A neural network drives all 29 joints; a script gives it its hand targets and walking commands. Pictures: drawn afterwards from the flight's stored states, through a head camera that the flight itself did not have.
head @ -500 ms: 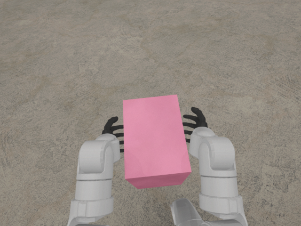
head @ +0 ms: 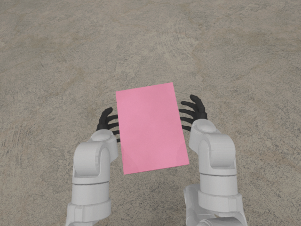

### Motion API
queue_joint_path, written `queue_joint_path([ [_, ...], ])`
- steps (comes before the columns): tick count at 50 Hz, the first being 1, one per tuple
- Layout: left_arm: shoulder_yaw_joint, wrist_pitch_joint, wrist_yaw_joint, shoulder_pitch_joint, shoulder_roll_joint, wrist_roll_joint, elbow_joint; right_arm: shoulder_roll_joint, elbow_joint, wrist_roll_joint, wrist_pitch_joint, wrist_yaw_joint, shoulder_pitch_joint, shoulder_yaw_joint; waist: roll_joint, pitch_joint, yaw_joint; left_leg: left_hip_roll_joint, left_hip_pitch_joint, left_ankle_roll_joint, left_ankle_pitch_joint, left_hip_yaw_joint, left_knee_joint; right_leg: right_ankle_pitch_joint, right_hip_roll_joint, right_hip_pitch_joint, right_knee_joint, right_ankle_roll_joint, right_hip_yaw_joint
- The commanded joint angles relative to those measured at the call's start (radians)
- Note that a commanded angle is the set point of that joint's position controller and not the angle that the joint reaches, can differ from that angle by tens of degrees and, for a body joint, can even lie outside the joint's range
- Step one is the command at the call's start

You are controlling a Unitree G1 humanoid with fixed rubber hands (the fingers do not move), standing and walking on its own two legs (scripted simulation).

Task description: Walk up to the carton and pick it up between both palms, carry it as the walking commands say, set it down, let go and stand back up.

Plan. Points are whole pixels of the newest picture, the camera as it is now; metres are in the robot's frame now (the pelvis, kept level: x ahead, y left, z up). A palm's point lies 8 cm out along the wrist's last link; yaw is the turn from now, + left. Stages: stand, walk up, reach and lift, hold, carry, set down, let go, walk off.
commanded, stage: carry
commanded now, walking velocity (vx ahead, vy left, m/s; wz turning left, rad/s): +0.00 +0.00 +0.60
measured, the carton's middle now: (152, 134) +0.36 -0.01 -0.01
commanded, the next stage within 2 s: none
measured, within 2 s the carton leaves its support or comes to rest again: neither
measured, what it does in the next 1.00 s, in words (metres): walks ahead, turning left: right foot, then left foot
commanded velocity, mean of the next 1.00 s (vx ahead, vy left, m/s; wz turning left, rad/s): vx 0.00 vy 0.00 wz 0.60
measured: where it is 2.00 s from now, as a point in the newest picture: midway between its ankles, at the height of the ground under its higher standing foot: (190, 86)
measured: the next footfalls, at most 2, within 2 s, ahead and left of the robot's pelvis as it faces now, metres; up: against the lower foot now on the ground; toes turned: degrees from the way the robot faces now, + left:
right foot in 0.06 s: +0.24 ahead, -0.20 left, +0.00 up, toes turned +2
left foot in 0.38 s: +0.33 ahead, -0.06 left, +0.00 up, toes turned +23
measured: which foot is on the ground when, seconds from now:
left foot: down 0.00-0.06, up 0.08-0.36, down 0.38-0.58, up 0.60-0.84, down 0.86-1.00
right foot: up 0.00-0.04, down 0.06-0.40, up 0.42-0.56, down 0.58-0.90, up 0.92-1.00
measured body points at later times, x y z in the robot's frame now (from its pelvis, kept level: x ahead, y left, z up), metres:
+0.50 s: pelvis +0.39 -0.21 +0.01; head +0.43 -0.23 +0.45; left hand +0.67 +0.01 +0.09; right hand +0.75 -0.20 +0.09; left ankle +0.29 -0.08 -0.66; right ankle +0.36 -0.35 -0.49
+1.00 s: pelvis +0.72 -0.31 +0.02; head +0.74 -0.30 +0.47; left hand +0.91 -0.03 +0.09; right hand +1.06 -0.20 +0.10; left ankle +0.62 -0.23 -0.66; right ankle +0.72 -0.42 -0.58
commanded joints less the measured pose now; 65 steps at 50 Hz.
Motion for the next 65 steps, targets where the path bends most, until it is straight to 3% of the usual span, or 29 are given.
queue_joint_path([
  [1, -0.573, -0.085, -0.396, -0.697, -0.977, -0.390, -0.211, 0.913, -0.162, 0.383, 0.056, 0.266, -0.496, 0.608, -0.123, -0.599, 0.046, 0.099, -0.041, 0.043, 1.040, -0.035, -0.196, 0.791, 0.086, 0.761, -1.007, 0.000, -0.307],
  [2, -0.536, -0.089, -0.371, -0.569, -1.013, -0.350, -0.208, 0.961, -0.262, 0.420, 0.056, 0.282, -0.491, 0.643, -0.179, -0.750, 0.089, 0.039, -0.071, 0.007, 0.872, 0.019, 0.077, 1.112, 0.068, 1.018, -1.136, -0.050, -0.257],
  [3, -0.490, -0.099, -0.355, -0.488, -0.938, -0.303, -0.228, 0.988, -0.248, 0.440, 0.071, 0.299, -0.462, 0.652, -0.442, -0.737, 0.082, -0.062, -0.220, -0.017, 0.230, 0.042, 0.209, 1.791, -0.071, 1.199, -1.068, -0.080, -0.127],
  [4, -0.515, -0.076, -0.350, -0.574, -0.948, -0.319, -0.217, 1.006, -0.198, 0.449, 0.097, 0.313, -0.458, 0.683, -0.513, -0.892, 0.057, -0.127, -0.232, -0.021, 0.075, -0.045, 0.390, 2.334, -0.326, 1.277, -1.063, -0.175, 0.249],
  [6, -0.482, -0.081, -0.329, -0.652, -0.898, -0.303, -0.247, 1.013, -0.114, 0.510, 0.125, 0.338, -0.498, 0.716, -0.514, -0.808, 0.062, -0.106, -0.305, -0.004, 0.125, -0.143, 0.481, 2.182, -0.367, 1.234, -1.090, -0.218, 0.351],
  [14, -0.517, -0.116, -0.311, -0.878, -0.966, -0.325, -0.249, 1.024, 0.002, 0.498, 0.126, 0.374, -0.538, 0.618, -0.318, -0.694, 0.062, 0.002, -0.373, 0.082, 0.208, -0.050, 0.150, 1.983, -0.278, 1.216, -1.049, -0.175, -0.017],
  [17, -0.528, -0.087, -0.328, -0.980, -0.951, -0.356, -0.276, 1.038, -0.012, 0.482, 0.107, 0.346, -0.586, 0.587, -0.344, -0.697, 0.050, -0.054, -0.073, 0.118, 0.338, 0.049, -0.155, 2.202, -0.222, 1.064, -0.993, -0.033, -0.209],
  [19, -0.547, -0.066, -0.339, -1.005, -0.914, -0.327, -0.248, 0.977, 0.030, 0.380, 0.077, 0.327, -0.424, 0.524, -0.096, -0.803, -0.068, 0.142, 0.503, 0.307, 0.645, -0.144, -0.393, 2.431, -0.213, 0.496, -0.279, 0.283, -0.286],
  [20, -0.636, -0.037, -0.358, -1.084, -0.919, -0.380, -0.332, 1.049, 0.079, 0.336, 0.077, 0.320, -0.334, 0.497, 0.488, -0.848, -0.126, 0.445, 0.737, 0.519, 1.327, -0.712, -0.356, 1.255, -0.089, 0.053, 0.451, 0.253, -0.109],
  [21, -0.690, -0.021, -0.372, -1.153, -0.999, -0.416, -0.343, 1.110, 0.153, 0.311, 0.090, 0.308, -0.353, 0.438, 0.700, -0.749, -0.095, 0.490, 0.911, 0.631, 1.827, -0.883, -0.330, -0.116, 0.061, -0.334, 0.698, 0.193, 0.051],
  [23, -0.625, -0.026, -0.386, -1.048, -0.981, -0.425, -0.132, 1.051, 0.067, 0.351, 0.082, 0.292, -0.487, 0.552, -0.152, -0.544, -0.060, 0.346, 0.631, 0.319, 1.442, -0.681, -0.178, -0.152, -0.079, -0.352, 0.122, 0.002, 0.233],
  [25, -0.516, -0.003, -0.388, -0.898, -0.946, -0.409, -0.082, 1.023, -0.059, 0.374, 0.109, 0.287, -0.591, 0.540, -0.185, -0.420, -0.014, 0.256, 0.339, 0.161, 1.314, -0.350, -0.247, 0.012, -0.020, -0.031, -0.644, -0.002, -0.063],
  [27, -0.517, -0.011, -0.392, -0.923, -1.011, -0.418, -0.125, 1.007, -0.110, 0.374, 0.107, 0.295, -0.644, 0.523, 0.105, -0.451, 0.024, 0.157, 0.170, 0.078, 1.208, -0.092, -0.244, 0.535, 0.088, 0.434, -0.993, 0.029, -0.320],
  [29, -0.456, -0.004, -0.372, -0.710, -0.985, -0.371, -0.016, 0.920, -0.114, 0.371, 0.123, 0.304, -0.580, 0.518, -0.143, -0.725, 0.100, 0.017, -0.035, 0.012, 0.855, -0.017, 0.038, 1.263, 0.002, 0.979, -1.113, -0.059, -0.216],
  [30, -0.461, 0.000, -0.365, -0.796, -0.980, -0.384, -0.072, 0.966, -0.059, 0.375, 0.131, 0.308, -0.542, 0.534, -0.464, -0.746, 0.063, -0.122, -0.222, -0.006, 0.079, 0.018, 0.216, 1.778, -0.269, 1.149, -1.117, -0.098, 0.126],
  [31, -0.464, -0.006, -0.363, -0.879, -0.977, -0.386, -0.122, 1.004, -0.006, 0.418, 0.160, 0.319, -0.597, 0.575, -0.582, -0.846, 0.055, -0.136, -0.222, 0.023, 0.062, -0.146, 0.314, 2.022, -0.337, 1.213, -1.095, -0.188, 0.361],
  [41, -0.441, -0.072, -0.342, -0.828, -0.943, -0.251, -0.118, 0.986, 0.090, 0.436, 0.132, 0.354, -0.607, 0.543, -0.341, -0.626, 0.071, -0.065, -0.210, 0.120, 0.269, 0.016, -0.087, 1.858, -0.269, 1.158, -1.036, -0.149, -0.091],
  [44, -0.502, -0.071, -0.340, -1.024, -0.999, -0.306, -0.246, 1.008, 0.099, 0.413, 0.111, 0.346, -0.547, 0.520, -0.300, -0.728, 0.015, 0.022, 0.266, 0.231, 0.481, -0.188, -0.299, 2.089, -0.296, 0.822, -0.731, -0.064, -0.178],
  [45, -0.479, -0.062, -0.352, -0.994, -0.957, -0.258, -0.202, 0.966, 0.217, 0.310, 0.097, 0.344, -0.374, 0.416, 0.030, -0.708, -0.031, 0.241, 0.428, 0.406, 1.077, -0.502, -0.301, 1.803, -0.170, 0.495, -0.285, 0.050, -0.186],
  [46, -0.507, -0.057, -0.364, -0.968, -0.955, -0.269, -0.207, 0.983, 0.204, 0.285, 0.077, 0.335, -0.343, 0.414, 0.228, -0.732, -0.045, 0.353, 0.660, 0.488, 1.393, -0.703, -0.362, 0.820, -0.047, 0.211, -0.066, 0.059, -0.102],
  [47, -0.578, -0.053, -0.373, -0.985, -1.006, -0.315, -0.230, 0.980, 0.134, 0.313, 0.064, 0.325, -0.435, 0.440, 0.223, -0.618, -0.019, 0.333, 0.679, 0.489, 1.655, -0.715, -0.361, 0.159, 0.026, 0.031, -0.009, 0.011, -0.032],
  [49, -0.636, -0.035, -0.384, -1.092, -1.006, -0.409, -0.276, 1.009, 0.015, 0.343, 0.080, 0.312, -0.522, 0.512, 0.012, -0.477, 0.015, 0.272, 0.425, 0.292, 1.422, -0.551, -0.324, 0.104, -0.080, 0.111, -0.538, -0.032, 0.066],
  [50, -0.581, -0.019, -0.381, -0.930, -0.976, -0.367, -0.241, 1.015, -0.020, 0.358, 0.094, 0.303, -0.524, 0.520, 0.057, -0.453, 0.005, 0.286, 0.360, 0.214, 1.405, -0.483, -0.240, 0.061, -0.085, 0.188, -0.838, -0.023, 0.081],
  [52, -0.611, -0.017, -0.382, -0.846, -1.033, -0.416, -0.243, 0.935, -0.134, 0.360, 0.089, 0.300, -0.559, 0.536, 0.066, -0.553, 0.055, 0.120, 0.262, 0.133, 1.409, -0.184, -0.156, 0.517, 0.068, 0.575, -1.185, -0.024, -0.255],
  [53, -0.597, -0.014, -0.374, -0.745, -1.027, -0.405, -0.209, 0.894, -0.132, 0.362, 0.096, 0.303, -0.556, 0.541, -0.062, -0.629, 0.091, 0.046, 0.033, 0.099, 1.188, -0.149, -0.022, 1.006, -0.011, 0.899, -1.233, -0.084, -0.152],
  [54, -0.570, -0.012, -0.380, -0.686, -1.007, -0.386, -0.161, 0.933, -0.128, 0.365, 0.102, 0.308, -0.505, 0.594, -0.502, -0.702, 0.053, -0.150, -0.213, 0.026, 0.190, -0.033, 0.221, 1.849, -0.338, 1.138, -1.200, -0.185, 0.293],
  [56, -0.599, -0.035, -0.370, -0.867, -1.032, -0.418, -0.302, 0.977, -0.121, 0.414, 0.115, 0.327, -0.611, 0.629, -0.500, -0.659, 0.053, -0.126, -0.311, 0.044, 0.020, -0.150, 0.246, 1.986, -0.310, 1.191, -1.152, -0.187, 0.328],
  [61, -0.570, -0.044, -0.373, -0.769, -1.019, -0.365, -0.213, 0.984, -0.082, 0.448, 0.120, 0.340, -0.583, 0.626, -0.409, -0.618, 0.068, -0.067, -0.356, 0.056, 0.125, -0.019, 0.021, 1.900, -0.243, 1.276, -1.083, -0.184, -0.016],
  [65, -0.571, -0.040, -0.359, -0.835, -1.032, -0.357, -0.230, 0.990, -0.055, 0.433, 0.113, 0.333, -0.538, 0.633, -0.340, -0.580, 0.034, -0.140, -0.017, 0.107, 0.349, 0.103, -0.263, 2.234, -0.168, 1.083, -0.949, -0.050, -0.272],
])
